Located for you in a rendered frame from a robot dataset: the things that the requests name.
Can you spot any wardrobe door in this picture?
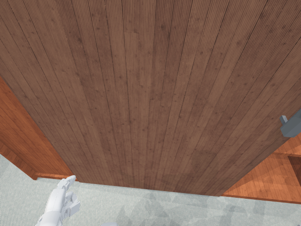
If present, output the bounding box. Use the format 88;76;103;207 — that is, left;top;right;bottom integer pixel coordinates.
0;76;74;176
0;0;301;197

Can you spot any handle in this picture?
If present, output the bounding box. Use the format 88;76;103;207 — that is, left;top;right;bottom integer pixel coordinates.
280;109;301;137

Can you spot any left robot hand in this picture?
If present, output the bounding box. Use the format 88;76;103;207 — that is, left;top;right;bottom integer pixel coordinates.
44;175;80;219

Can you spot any robot left forearm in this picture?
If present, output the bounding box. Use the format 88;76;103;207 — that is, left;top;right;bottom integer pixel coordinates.
35;211;63;226

